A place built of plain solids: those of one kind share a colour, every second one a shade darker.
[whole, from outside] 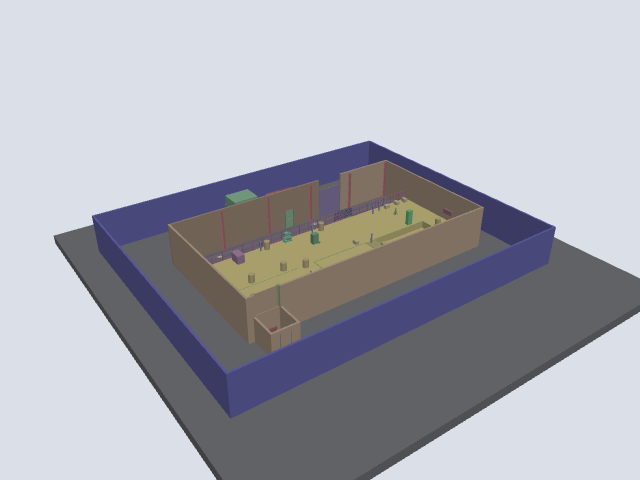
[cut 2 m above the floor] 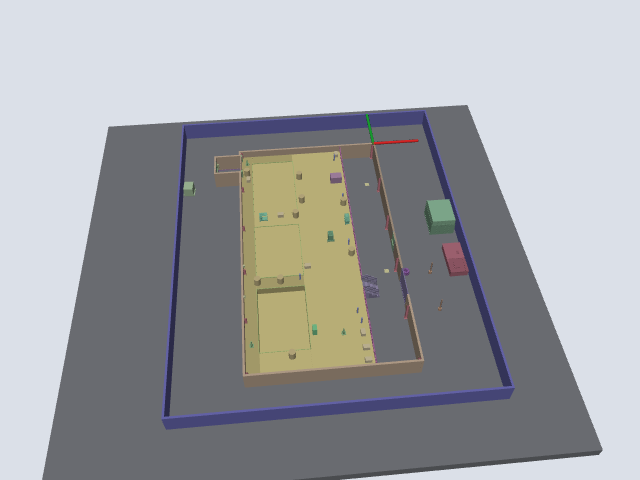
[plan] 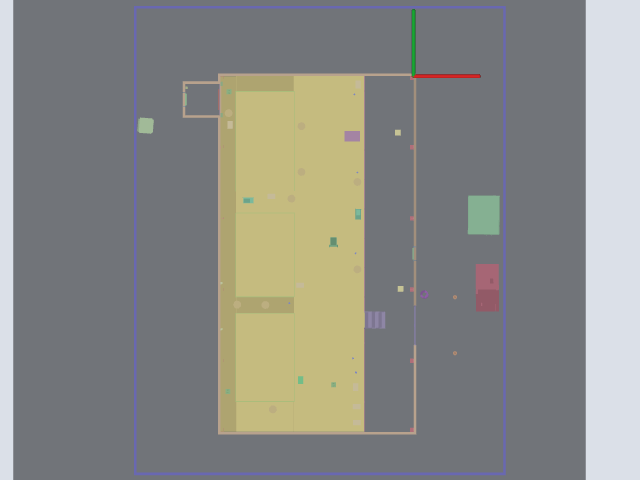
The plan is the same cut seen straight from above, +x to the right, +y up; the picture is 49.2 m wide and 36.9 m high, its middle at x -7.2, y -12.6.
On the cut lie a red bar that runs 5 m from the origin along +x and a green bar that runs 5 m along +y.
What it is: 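A works' hall with a row of sunk bays; one tall room; a strip of floor behind the doors, a deck 1.19 m over it that fills the rest, and 3 sunk grounds in the deck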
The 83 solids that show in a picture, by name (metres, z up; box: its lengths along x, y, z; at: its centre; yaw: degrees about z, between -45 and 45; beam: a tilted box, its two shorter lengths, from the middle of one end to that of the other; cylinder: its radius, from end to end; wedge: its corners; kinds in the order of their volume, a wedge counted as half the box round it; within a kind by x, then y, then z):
{
 "raised_floor_bank_1": {"box": [1.2, 27.35, 1.24], "at": [-14.25, -13.68, 0.57]},
 "raised_floor_bank_2": {"box": [4.45, 2.35, 1.24], "at": [-11.43, -26.18, 0.57]},
 "raised_floor_bank_3": {"box": [4.45, 6.75, 0.49], "at": [-11.43, -21.62, 0.2]},
 "raised_floor_bank_4": {"box": [4.45, 1.3, 1.24], "at": [-11.43, -17.6, 0.57]},
 "raised_floor_bank_5": {"box": [4.45, 6.4, 1.24], "at": [-11.43, -13.75, 0.57]},
 "raised_floor_bank_6": {"box": [4.45, 1.7, 1.24], "at": [-11.43, -9.7, 0.57]},
 "raised_floor_bank_7": {"box": [4.45, 7.65, 1.24], "at": [-11.43, -5.03, 0.57]},
 "raised_floor_bank_8": {"box": [4.45, 1.2, 1.24], "at": [-11.43, -0.6, 0.57]},
 "raised_floor_bank_9": {"box": [5.45, 27.35, 1.24], "at": [-6.47, -13.68, 0.57]},
 "yard_bound_1": {"box": [0.2, 36.07, 4.24], "at": [-21.4, -12.64, 2.07]},
 "yard_bound_2": {"box": [28.58, 0.2, 4.24], "at": [-7.21, -30.58, 2.07]},
 "yard_bound_3": {"box": [28.58, 0.2, 4.24], "at": [-7.21, 5.29, 2.07]},
 "yard_bound_4": {"box": [0.2, 36.07, 4.24], "at": [6.98, -12.64, 2.07]},
 "wall_1": {"box": [0.2, 2.8, 2.55], "at": [-17.65, -1.8, 1.23]},
 "wall_2": {"box": [2.9, 0.2, 2.55], "at": [-16.3, -3.1, 1.23]},
 "wall_3": {"box": [2.9, 0.2, 2.55], "at": [-16.3, -0.5, 1.23]},
 "wall_4": {"box": [0.2, 24.55, 4.65], "at": [-14.95, -15.28, 2.27]},
 "wall_5": {"box": [0.2, 0.8, 4.65], "at": [-14.95, -0.2, 2.27]},
 "wall_6": {"box": [0.06, 2.4, 2.55], "at": [-14.88, -1.8, 1.23]},
 "wall_7": {"box": [0.06, 2.52, 4.65], "at": [-14.82, -1.8, 2.27]},
 "wall_8": {"box": [15.25, 0.2, 4.65], "at": [-7.42, -27.45, 2.27]},
 "wall_9": {"box": [15.25, 0.2, 4.65], "at": [-7.42, 0.1, 2.27]},
 "wall_10": {"box": [0.2, 6.91, 4.65], "at": [0.1, -24.1, 2.27]},
 "wall_11": {"box": [0.2, 17.86, 4.65], "at": [0.1, -8.72, 2.27]},
 "beyond_container_1": {"box": [0.02, 3.0, 1.48], "at": [4.2, -10.68, 0.68], "yaw": -0.4},
 "beyond_container_2": {"box": [2.44, 0.037, 1.48], "at": [5.39, -12.17, 0.68], "yaw": -0.4},
 "beyond_container_3": {"box": [2.32, 2.93, 2.59], "at": [5.39, -10.7, 1.24], "yaw": -0.4},
 "beyond_skip_1": {"box": [1.47, 1.35, 0.1], "at": [5.52, -17.43, 1.24], "yaw": 0.4},
 "beyond_skip_2": {"box": [0.55, 0.66, 0.06], "at": [5.56, -17.3, 1.32], "yaw": 0.4},
 "beyond_skip_3": {"box": [1.41, 2.48, 0.9], "at": [5.64, -16.26, 0.74], "yaw": 0.4},
 "beyond_skip_4": {"box": [1.78, 1.96, 0.049], "at": [5.66, -15.42, 1.22], "yaw": 0.4},
 "beyond_skip_5": {"box": [1.71, 3.53, 0.62], "at": [5.67, -16.27, 0.88], "yaw": 0.4},
 "beyond_skip_6": {"box": [0.28, 1.63, 0.047], "at": [6.42, -17.28, 1.22], "yaw": 0.4},
 "door_landing_1": {"box": [0.56, 1.32, 1.07], "at": [-3.77, -18.75, 0.48]},
 "door_landing_2": {"box": [0.78, 1.32, 0.9], "at": [-3.62, -18.75, 0.4]},
 "door_landing_3": {"box": [0.78, 1.32, 0.73], "at": [-3.36, -18.75, 0.32]},
 "door_landing_4": {"box": [0.78, 1.32, 0.56], "at": [-3.1, -18.75, 0.23]},
 "door_landing_5": {"box": [0.78, 1.32, 0.39], "at": [-2.84, -18.75, 0.14]},
 "door_landing_6": {"box": [0.78, 1.32, 0.22], "at": [-2.58, -18.75, 0.06]},
 "drum_1": {"cylinder": 0.3, "from": [-14.22, -2.85, 1.19], "to": [-14.22, -2.85, 2.06]},
 "drum_2": {"cylinder": 0.3, "from": [-13.56, -17.57, 1.19], "to": [-13.56, -17.57, 2.06]},
 "drum_3": {"cylinder": 0.3, "from": [-11.4, -17.6, 1.19], "to": [-11.4, -17.6, 2.06]},
 "drum_4": {"cylinder": 0.3, "from": [-10.83, -25.62, 1.19], "to": [-10.83, -25.62, 2.06]},
 "drum_5": {"cylinder": 0.3, "from": [-9.39, -9.42, 1.19], "to": [-9.39, -9.42, 2.06]},
 "drum_6": {"cylinder": 0.3, "from": [-8.63, -7.37, 1.19], "to": [-8.63, -7.37, 2.06]},
 "drum_7": {"cylinder": 0.3, "from": [-8.63, -3.85, 1.19], "to": [-8.63, -3.85, 2.06]},
 "drum_8": {"cylinder": 0.3, "from": [-4.32, -14.86, 1.19], "to": [-4.32, -14.86, 2.06]},
 "drum_9": {"cylinder": 0.3, "from": [-4.32, -8.14, 1.19], "to": [-4.32, -8.14, 2.06]},
 "beyond_tote_tank_1": {"box": [0.98, 1.18, 1.02], "at": [-20.59, -3.81, 0.63], "yaw": -4.2},
 "crate_1": {"box": [1.2, 0.8, 0.9], "at": [-4.73, -4.63, 1.64]},
 "carton_1": {"box": [0.4, 0.6, 0.44], "at": [-14.12, -3.75, 1.36]},
 "carton_2": {"box": [0.6, 0.4, 0.4], "at": [-10.94, -9.24, 1.39]},
 "carton_3": {"box": [0.6, 0.4, 0.4], "at": [-8.72, -16.08, 1.39]},
 "carton_4": {"box": [0.4, 0.6, 0.4], "at": [-4.46, -23.9, 1.39]},
 "carton_5": {"box": [0.6, 0.4, 0.4], "at": [-4.38, -25.41, 1.39]},
 "carton_6": {"box": [0.6, 0.4, 0.4], "at": [-4.37, -26.64, 1.39]},
 "carton_7": {"box": [0.4, 0.6, 0.4], "at": [-4.28, -0.65, 1.39]},
 "roller_shutter_1": {"box": [0.06, 2.86, 3.35], "at": [0.12, -19.15, 1.62]},
 "wheelie_bin_1": {"box": [0.5, 0.68, 1.15], "at": [-6.16, -12.72, 1.72]},
 "tote_stack_1": {"box": [0.4, 0.6, 1.62], "at": [-8.7, -23.36, 2.0]},
 "pier_1": {"box": [0.17, 0.34, 4.65], "at": [-14.77, -3.0, 2.27]},
 "deck_rail_1": {"box": [0.05, 8.0, 0.05], "at": [-3.78, -23.35, 1.9]},
 "deck_rail_2": {"box": [0.024, 18.15, 0.1], "at": [-3.78, -9.07, 1.24]},
 "deck_rail_3": {"box": [0.05, 18.15, 0.05], "at": [-3.78, -9.07, 1.57]},
 "deck_rail_4": {"box": [0.05, 18.15, 0.05], "at": [-3.78, -9.07, 1.9]},
 "deck_rail_5": {"box": [0.05, 18.15, 0.05], "at": [-3.78, -9.07, 2.21]},
 "coat_hooks_1": {"box": [1.18, 0.2, 0.48], "at": [-10.6, -27.24, 2.25]},
 "bund_kerb_1": {"box": [0.05, 6.75, 0.03], "at": [-13.68, -21.62, 1.21]},
 "bund_kerb_2": {"box": [0.05, 6.4, 0.04], "at": [-13.68, -13.75, 1.21]},
 "bund_kerb_3": {"box": [0.05, 7.65, 0.04], "at": [-13.68, -5.03, 1.21]},
 "bund_kerb_4": {"box": [4.55, 0.05, 0.03], "at": [-11.43, -25.02, 1.21]},
 "bund_kerb_5": {"box": [4.55, 0.05, 0.06], "at": [-11.43, -1.18, 1.22]},
 "bund_kerb_6": {"box": [0.05, 6.75, 0.05], "at": [-9.18, -21.62, 1.22]},
 "bund_kerb_7": {"box": [0.05, 6.4, 0.045], "at": [-9.18, -13.75, 1.21]},
 "bund_kerb_8": {"box": [0.05, 7.65, 0.03], "at": [-9.18, -5.03, 1.21]},
 "door_leaf_1": {"box": [0.044, 1.0, 2.15], "at": [0.0, -13.65, 1.02]},
 "steel_column_1": {"box": [0.014, 0.22, 4.45], "at": [-0.22, -27.21, 2.17]},
 "steel_column_2": {"box": [0.014, 0.22, 4.45], "at": [-0.22, -21.88, 2.17]},
 "steel_column_3": {"box": [0.014, 0.22, 4.45], "at": [-0.22, -16.41, 2.17]},
 "steel_column_4": {"box": [0.014, 0.22, 4.45], "at": [-0.22, -10.94, 2.17]},
 "steel_column_5": {"box": [0.014, 0.22, 4.45], "at": [-0.22, -5.47, 2.17]},
 "file_trolley_1": {"box": [0.8, 0.44, 0.035], "at": [-12.71, -9.55, 2.0]},
 "file_trolley_2": {"box": [0.44, 0.8, 0.08], "at": [-4.26, -10.62, 2.03]}
}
